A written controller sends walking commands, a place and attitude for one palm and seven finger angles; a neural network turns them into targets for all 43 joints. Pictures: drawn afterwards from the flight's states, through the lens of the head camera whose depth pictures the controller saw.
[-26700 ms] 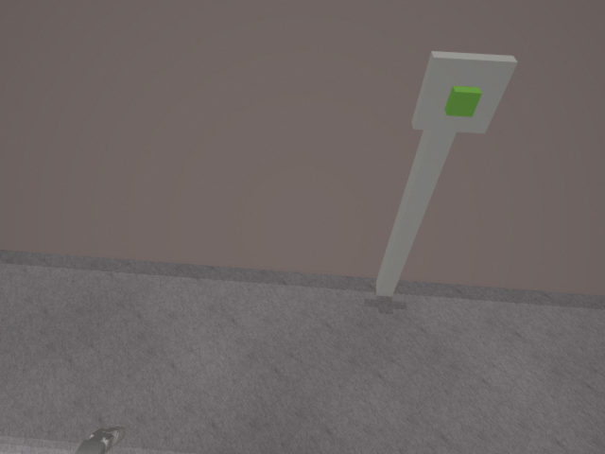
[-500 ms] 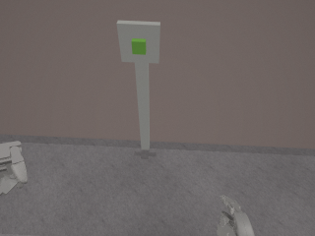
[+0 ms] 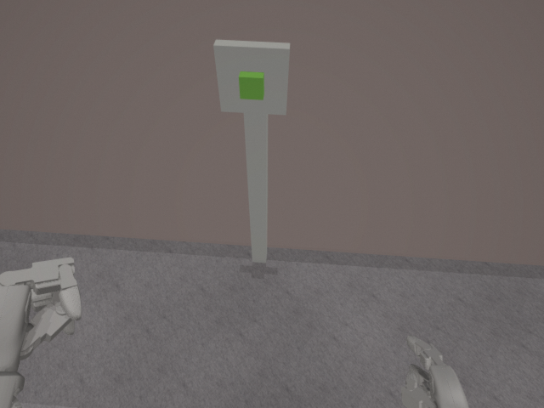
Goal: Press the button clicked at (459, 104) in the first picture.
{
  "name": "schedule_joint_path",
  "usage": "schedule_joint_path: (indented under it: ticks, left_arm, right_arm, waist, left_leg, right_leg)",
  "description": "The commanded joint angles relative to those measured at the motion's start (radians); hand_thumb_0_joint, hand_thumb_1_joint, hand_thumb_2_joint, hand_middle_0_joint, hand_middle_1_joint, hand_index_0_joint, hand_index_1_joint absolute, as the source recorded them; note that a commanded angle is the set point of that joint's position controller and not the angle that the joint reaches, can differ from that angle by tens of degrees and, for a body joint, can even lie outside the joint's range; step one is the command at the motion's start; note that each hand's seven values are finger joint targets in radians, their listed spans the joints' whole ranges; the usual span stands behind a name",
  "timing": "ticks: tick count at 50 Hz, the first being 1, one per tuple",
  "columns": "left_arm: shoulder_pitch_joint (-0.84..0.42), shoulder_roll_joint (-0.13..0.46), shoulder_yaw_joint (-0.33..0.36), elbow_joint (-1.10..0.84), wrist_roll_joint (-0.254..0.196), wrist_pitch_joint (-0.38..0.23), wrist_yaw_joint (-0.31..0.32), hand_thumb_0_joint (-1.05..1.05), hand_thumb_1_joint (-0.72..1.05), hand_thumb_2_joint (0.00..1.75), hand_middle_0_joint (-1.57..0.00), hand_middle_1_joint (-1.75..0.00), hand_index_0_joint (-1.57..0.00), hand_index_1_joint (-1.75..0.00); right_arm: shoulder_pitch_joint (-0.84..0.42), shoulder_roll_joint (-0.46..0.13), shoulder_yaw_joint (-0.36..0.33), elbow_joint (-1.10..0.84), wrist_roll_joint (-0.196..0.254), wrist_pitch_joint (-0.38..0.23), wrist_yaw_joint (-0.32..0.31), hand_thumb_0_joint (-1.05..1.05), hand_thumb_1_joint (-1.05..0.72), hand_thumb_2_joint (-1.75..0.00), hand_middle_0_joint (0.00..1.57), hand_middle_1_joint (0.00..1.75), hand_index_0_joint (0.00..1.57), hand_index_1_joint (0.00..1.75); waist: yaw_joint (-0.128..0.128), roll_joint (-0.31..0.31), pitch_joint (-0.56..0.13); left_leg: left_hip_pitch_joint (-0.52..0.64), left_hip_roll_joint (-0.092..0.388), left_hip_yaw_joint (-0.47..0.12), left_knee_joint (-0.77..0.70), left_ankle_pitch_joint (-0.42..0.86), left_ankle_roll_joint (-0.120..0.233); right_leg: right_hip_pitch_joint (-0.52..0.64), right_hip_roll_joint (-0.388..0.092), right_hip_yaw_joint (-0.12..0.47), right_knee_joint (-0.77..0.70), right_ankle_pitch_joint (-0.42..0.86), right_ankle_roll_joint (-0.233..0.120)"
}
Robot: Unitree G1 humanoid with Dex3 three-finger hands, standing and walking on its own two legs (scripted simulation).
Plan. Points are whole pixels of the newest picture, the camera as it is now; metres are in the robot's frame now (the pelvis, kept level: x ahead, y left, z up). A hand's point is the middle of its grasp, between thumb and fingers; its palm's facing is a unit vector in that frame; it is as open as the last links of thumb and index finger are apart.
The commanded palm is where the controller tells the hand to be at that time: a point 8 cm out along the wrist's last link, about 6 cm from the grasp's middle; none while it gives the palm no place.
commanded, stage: let the arm hang, fingers relaxed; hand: left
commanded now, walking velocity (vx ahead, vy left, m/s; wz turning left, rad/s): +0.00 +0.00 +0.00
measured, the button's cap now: (252, 85) +0.76 +0.09 +0.08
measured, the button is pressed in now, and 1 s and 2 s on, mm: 0 0 0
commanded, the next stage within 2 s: stand and wait in 1.06 s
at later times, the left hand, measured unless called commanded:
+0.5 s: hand out of the picture -0.05 +0.19 -0.17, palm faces +0.04 -0.97 -0.23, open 5.1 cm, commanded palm none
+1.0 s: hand out of the picture -0.02 +0.15 -0.18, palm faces +0.05 -0.99 -0.15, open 7.3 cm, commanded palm none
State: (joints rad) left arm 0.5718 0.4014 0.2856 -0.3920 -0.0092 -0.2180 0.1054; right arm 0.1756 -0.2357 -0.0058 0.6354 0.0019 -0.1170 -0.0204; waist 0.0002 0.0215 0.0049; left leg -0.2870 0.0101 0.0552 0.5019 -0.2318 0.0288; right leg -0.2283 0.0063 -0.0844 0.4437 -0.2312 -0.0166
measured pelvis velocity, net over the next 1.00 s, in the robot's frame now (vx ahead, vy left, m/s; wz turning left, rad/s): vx -0.01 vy -0.01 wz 0.01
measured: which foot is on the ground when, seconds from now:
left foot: down 0.00-1.00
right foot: down 0.00-1.00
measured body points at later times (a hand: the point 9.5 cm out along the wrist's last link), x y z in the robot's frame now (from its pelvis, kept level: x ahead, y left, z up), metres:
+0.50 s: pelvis -0.02 +0.00 +0.00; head -0.01 +0.00 +0.45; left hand -0.05 +0.24 -0.15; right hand -0.02 -0.24 -0.16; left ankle +0.02 +0.09 -0.74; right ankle +0.00 -0.11 -0.74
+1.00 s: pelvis -0.01 -0.01 +0.00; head -0.01 +0.00 +0.45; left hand -0.03 +0.20 -0.16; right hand -0.04 -0.21 -0.16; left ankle +0.02 +0.09 -0.74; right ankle +0.00 -0.11 -0.74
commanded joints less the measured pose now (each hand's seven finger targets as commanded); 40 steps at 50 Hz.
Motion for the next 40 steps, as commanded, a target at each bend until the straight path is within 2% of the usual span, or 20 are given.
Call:
schedule_joint_path:
  ticks: [1,3,4,5,6,8,9,11,12,14,18,22,25,29,32,37,40]
  left_arm:
    - [-0.118,0.0,-0.176,0.527,0.04,0.192,-0.098,0.0,0.9,0.9,-1.19,-1.38,-1.19,-1.38]
    - [-0.183,0.01,-0.192,0.638,0.044,0.192,-0.102,0.0,0.9,0.9,-1.12,-1.3,-1.12,-1.3]
    - [-0.212,0.019,-0.197,0.697,0.045,0.192,-0.103,0.0,0.9,0.9,-1.08,-1.26,-1.08,-1.26]
    - [-0.241,0.025,-0.204,0.758,0.047,0.194,-0.103,0.0,0.9,0.9,-1.04,-1.22,-1.04,-1.22]
    - [-0.258,0.018,-0.211,0.825,0.044,0.196,-0.101,0.0,0.9,0.9,-1.01,-1.18,-1.01,-1.18]
    - [-0.295,0.002,-0.231,0.946,0.037,0.208,-0.095,0.0,0.9,0.9,-0.93,-1.1,-0.93,-1.1]
    - [-0.297,-0.015,-0.24,0.999,0.033,0.212,-0.092,0.0,0.9,0.9,-0.9,-1.06,-0.9,-1.06]
    - [-0.298,-0.028,-0.251,1.087,0.029,0.218,-0.087,0.0,0.9,0.9,-0.82,-0.98,-0.82,-0.98]
    - [-0.283,-0.032,-0.252,1.136,0.028,0.218,-0.086,0.0,0.9,0.9,-0.79,-0.94,-0.79,-0.94]
    - [-0.265,-0.041,-0.255,1.221,0.024,0.217,-0.085,0.0,0.9,0.9,-0.71,-0.86,-0.71,-0.86]
    - [-0.251,-0.065,-0.252,1.334,0.022,0.216,-0.084,0.0,0.9,0.9,-0.57,-0.7,-0.57,-0.7]
    - [-0.258,-0.08,-0.258,1.405,0.021,0.215,-0.084,0.0,0.9,0.9,-0.42,-0.54,-0.42,-0.54]
    - [-0.242,-0.093,-0.258,1.446,0.022,0.216,-0.081,0.0,0.9,0.9,-0.31,-0.42,-0.31,-0.42]
    - [-0.233,-0.115,-0.258,1.478,0.021,0.216,-0.076,0.0,0.9,0.9,-0.2,-0.3,-0.2,-0.3]
    - [-0.217,-0.135,-0.258,1.493,0.021,0.216,-0.073,0.0,0.9,0.9,-0.2,-0.3,-0.2,-0.3]
    - [-0.2,-0.155,-0.255,1.505,0.022,0.215,-0.07,0.0,0.9,0.9,-0.2,-0.3,-0.2,-0.3]
    - [-0.198,-0.159,-0.254,1.507,0.021,0.211,-0.068,0.0,0.9,0.9,-0.2,-0.3,-0.2,-0.3]
  right_arm:
    - [-0.006,-0.219,-0.072,0.034,-0.002,0.028,0.036,0.0,-0.9,-0.9,0.2,0.3,0.2,0.3]
    - [-0.029,-0.22,-0.051,0.04,-0.015,0.046,0.031,0.0,-0.9,-0.9,0.2,0.3,0.2,0.3]
    - [-0.038,-0.223,-0.047,0.049,-0.019,0.053,0.028,0.0,-0.9,-0.9,0.2,0.3,0.2,0.3]
    - [-0.038,-0.215,-0.044,0.056,-0.02,0.062,0.028,0.0,-0.9,-0.9,0.2,0.3,0.2,0.3]
    - [-0.027,-0.202,-0.039,0.076,-0.023,0.072,0.026,0.0,-0.9,-0.9,0.2,0.3,0.2,0.3]
    - [-0.005,-0.162,-0.025,0.119,-0.027,0.093,0.023,0.0,-0.9,-0.9,0.2,0.3,0.2,0.3]
    - [-0.003,-0.141,-0.017,0.142,-0.029,0.1,0.023,0.0,-0.9,-0.9,0.2,0.3,0.2,0.3]
    - [-0.005,-0.128,-0.006,0.179,-0.03,0.108,0.021,0.0,-0.9,-0.9,0.2,0.3,0.2,0.3]
    - [-0.006,-0.119,-0.003,0.2,-0.03,0.109,0.019,0.0,-0.9,-0.9,0.2,0.3,0.2,0.3]
    - [0.004,-0.102,-0.001,0.238,-0.026,0.113,0.014,0.0,-0.9,-0.9,0.2,0.3,0.2,0.3]
    - [0.066,-0.074,-0.006,0.307,-0.027,0.127,0.004,0.0,-0.9,-0.9,0.2,0.3,0.2,0.3]
    - [0.129,-0.06,-0.012,0.364,-0.026,0.134,0.0,0.0,-0.9,-0.9,0.2,0.3,0.2,0.3]
    - [0.168,-0.049,-0.015,0.397,-0.025,0.136,-0.002,0.0,-0.9,-0.9,0.2,0.3,0.2,0.3]
    - [0.205,-0.019,-0.012,0.434,-0.026,0.131,-0.004,0.0,-0.9,-0.9,0.2,0.3,0.2,0.3]
    - [0.212,0.0,-0.009,0.449,-0.027,0.128,-0.007,0.0,-0.9,-0.9,0.2,0.3,0.2,0.3]
    - [0.217,0.021,-0.007,0.462,-0.026,0.122,-0.011,0.0,-0.9,-0.9,0.2,0.3,0.2,0.3]
    - [0.223,0.029,-0.007,0.467,-0.023,0.121,-0.012,0.0,-0.9,-0.9,0.2,0.3,0.2,0.3]
  waist:
    - [-0.019,0.025,-0.099]
    - [-0.006,-0.096,-0.089]
    - [-0.002,-0.171,-0.094]
    - [-0.006,-0.219,-0.095]
    - [-0.009,-0.229,-0.106]
    - [-0.02,-0.178,-0.099]
    - [-0.018,-0.116,-0.097]
    - [-0.006,0.057,-0.074]
    - [0.003,0.103,-0.077]
    - [0.008,0.148,-0.056]
    - [0.003,0.14,-0.008]
    - [-0.007,0.017,0.061]
    - [-0.009,-0.039,0.087]
    - [-0.011,-0.071,0.084]
    - [-0.007,-0.034,0.097]
    - [0.001,-0.01,0.103]
    - [0.002,-0.024,0.092]
  left_leg:
    - [0.019,0.135,-0.125,0.012,0.325,0.012]
    - [-0.041,0.142,-0.171,-0.023,0.284,0.043]
    - [-0.037,0.13,-0.175,-0.017,0.265,0.041]
    - [-0.022,0.115,-0.169,-0.012,0.242,0.032]
    - [0.006,0.095,-0.152,0.005,0.23,0.026]
    - [0.056,0.069,-0.127,0.007,0.203,0.01]
    - [0.069,0.07,-0.127,-0.012,0.19,0.008]
    - [0.028,0.089,-0.153,-0.081,0.167,0.012]
    - [0.014,0.094,-0.157,-0.104,0.144,0.016]
    - [0.0,0.086,-0.149,-0.125,0.063,0.01]
    - [-0.009,0.085,-0.149,-0.149,-0.046,0.007]
    - [-0.004,0.085,-0.147,-0.169,-0.111,0.008]
    - [0.016,0.081,-0.138,-0.166,-0.121,0.013]
    - [0.018,0.08,-0.129,-0.167,-0.094,0.016]
    - [0.008,0.082,-0.132,-0.179,-0.088,0.017]
    - [-0.016,0.084,-0.137,-0.195,-0.076,0.019]
    - [-0.002,0.082,-0.129,-0.182,-0.042,0.016]
  right_leg:
    - [-0.066,-0.102,0.076,0.08,0.103,-0.026]
    - [-0.014,-0.078,0.084,0.1,0.081,-0.025]
    - [0.005,-0.089,0.099,0.077,0.099,-0.031]
    - [-0.002,-0.11,0.121,0.058,0.106,-0.043]
    - [-0.006,-0.134,0.142,0.039,0.138,-0.055]
    - [-0.03,-0.159,0.156,0.013,0.14,-0.064]
    - [-0.031,-0.156,0.156,0.005,0.116,-0.06]
    - [0.018,-0.121,0.133,0.005,0.04,-0.039]
    - [0.05,-0.11,0.126,-0.001,0.021,-0.032]
    - [0.07,-0.112,0.126,-0.036,-0.005,-0.035]
    - [0.059,-0.114,0.125,-0.093,-0.051,-0.048]
    - [-0.001,-0.118,0.128,-0.143,-0.145,-0.047]
    - [-0.045,-0.117,0.13,-0.164,-0.202,-0.044]
    - [-0.044,-0.12,0.13,-0.157,-0.192,-0.043]
    - [-0.047,-0.114,0.126,-0.141,-0.171,-0.041]
    - [-0.016,-0.11,0.117,-0.122,-0.113,-0.039]
    - [-0.007,-0.111,0.114,-0.124,-0.098,-0.039]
